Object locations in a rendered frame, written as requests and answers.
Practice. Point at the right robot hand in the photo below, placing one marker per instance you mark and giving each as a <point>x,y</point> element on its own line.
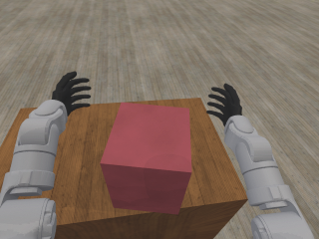
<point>231,103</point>

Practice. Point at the left robot hand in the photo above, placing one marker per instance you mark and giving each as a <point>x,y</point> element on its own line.
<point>64,92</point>

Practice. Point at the left robot upper arm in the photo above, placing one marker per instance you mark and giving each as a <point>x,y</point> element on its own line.
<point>32,218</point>

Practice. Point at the right robot upper arm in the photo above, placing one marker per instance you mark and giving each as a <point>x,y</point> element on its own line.
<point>279,225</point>

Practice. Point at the right robot forearm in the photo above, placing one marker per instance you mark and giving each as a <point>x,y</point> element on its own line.
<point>264,183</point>

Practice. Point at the carton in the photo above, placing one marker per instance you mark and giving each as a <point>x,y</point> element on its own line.
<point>147,160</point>

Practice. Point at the left robot forearm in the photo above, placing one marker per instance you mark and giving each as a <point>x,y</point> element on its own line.
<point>32,165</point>

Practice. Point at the pedestal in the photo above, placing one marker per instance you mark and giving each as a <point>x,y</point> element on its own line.
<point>84,208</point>

